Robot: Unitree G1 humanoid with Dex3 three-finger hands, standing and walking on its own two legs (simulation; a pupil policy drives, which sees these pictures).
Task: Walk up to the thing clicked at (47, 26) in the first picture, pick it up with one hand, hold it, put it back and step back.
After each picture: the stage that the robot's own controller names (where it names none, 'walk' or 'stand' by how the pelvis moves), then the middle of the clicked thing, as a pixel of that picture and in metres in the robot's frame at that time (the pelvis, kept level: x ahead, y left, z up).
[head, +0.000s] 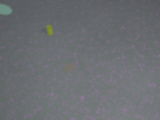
stand; (49, 30) +1.59 +0.44 -0.72
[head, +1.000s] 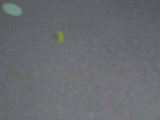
walk; (60, 36) +1.49 +0.22 -0.70
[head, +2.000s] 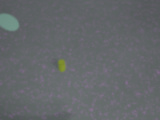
walk; (61, 65) +0.94 +0.18 -0.71
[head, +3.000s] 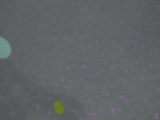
walk; (58, 107) +0.52 +0.19 -0.71
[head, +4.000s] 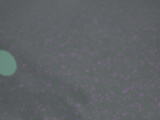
stand; out of the picture +0.31 +0.15 -0.70
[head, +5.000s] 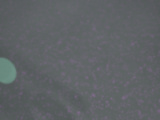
stand; out of the picture +0.29 +0.15 -0.72
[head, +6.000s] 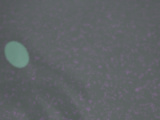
stand; out of the picture +0.31 +0.07 -0.70
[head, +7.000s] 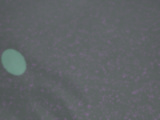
stand; out of the picture +0.30 +0.07 -0.72
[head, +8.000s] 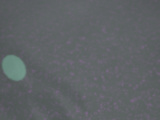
stand; out of the picture +0.30 +0.09 -0.73
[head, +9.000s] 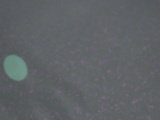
stand; out of the picture +0.29 +0.09 -0.73
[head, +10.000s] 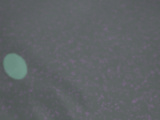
stand; out of the picture +0.29 +0.09 -0.73
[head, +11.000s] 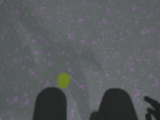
go down; (63, 81) +0.37 +0.08 -0.41
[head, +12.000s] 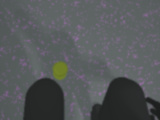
go down; (60, 71) +0.39 +0.09 -0.31
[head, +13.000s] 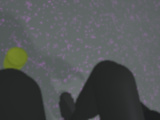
close in; (14, 60) +0.39 +0.14 -0.23
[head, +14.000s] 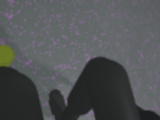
close; (0, 59) +0.40 +0.15 -0.22
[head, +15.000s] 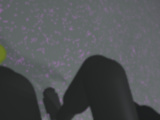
close; out of the picture +0.40 +0.15 -0.22
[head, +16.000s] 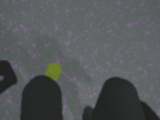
lift; (52, 73) +0.41 +0.11 -0.29
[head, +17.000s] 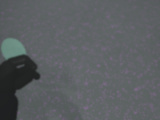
hold; out of the picture +0.34 +0.05 -0.64
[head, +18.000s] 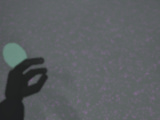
go down; out of the picture +0.32 +0.07 -0.68
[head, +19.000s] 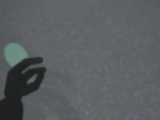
stand; out of the picture +0.32 +0.06 -0.68
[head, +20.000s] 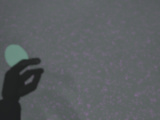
stand; out of the picture +0.32 +0.07 -0.68
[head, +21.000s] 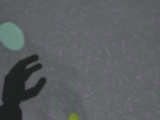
stand; out of the picture +0.34 +0.06 -0.62
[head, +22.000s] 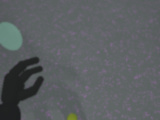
stand; out of the picture +0.34 +0.06 -0.62
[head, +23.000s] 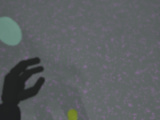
stand; (72, 116) +0.35 +0.06 -0.60
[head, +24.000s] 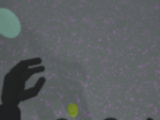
stand; (72, 110) +0.35 +0.06 -0.57
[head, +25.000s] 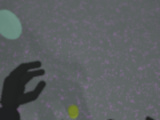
close; (73, 111) +0.35 +0.06 -0.57
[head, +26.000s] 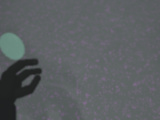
stand; out of the picture +0.34 +0.06 -0.65
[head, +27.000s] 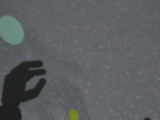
stand; (73, 116) +0.34 +0.06 -0.60
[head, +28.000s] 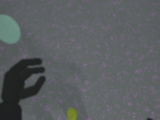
close; (71, 114) +0.34 +0.06 -0.59
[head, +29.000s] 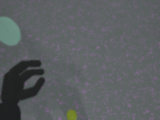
close; (71, 116) +0.34 +0.06 -0.60
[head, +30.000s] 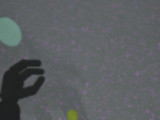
close; (72, 116) +0.34 +0.06 -0.60
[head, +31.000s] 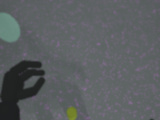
close; (71, 113) +0.34 +0.07 -0.59
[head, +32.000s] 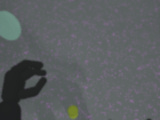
close; (73, 112) +0.35 +0.06 -0.58
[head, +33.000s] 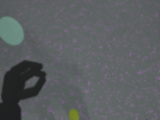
close; (74, 116) +0.34 +0.07 -0.59
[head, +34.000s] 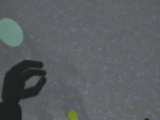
close; (73, 117) +0.34 +0.06 -0.60
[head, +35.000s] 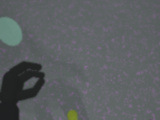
close; (72, 116) +0.34 +0.07 -0.60
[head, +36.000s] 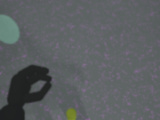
close; (71, 115) +0.34 +0.06 -0.59
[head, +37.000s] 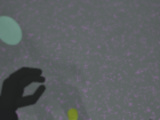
close; (72, 115) +0.35 +0.06 -0.59
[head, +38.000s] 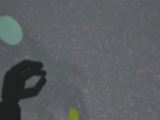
close; (73, 115) +0.34 +0.07 -0.59
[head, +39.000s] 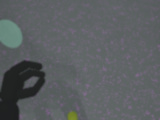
close; (72, 118) +0.34 +0.06 -0.61
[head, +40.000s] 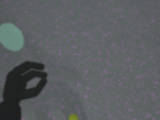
close; out of the picture +0.33 +0.06 -0.62
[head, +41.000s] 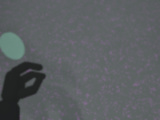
close; out of the picture +0.33 +0.07 -0.65
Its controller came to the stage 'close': yes
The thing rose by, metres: 0.00
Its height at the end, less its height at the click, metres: +0.00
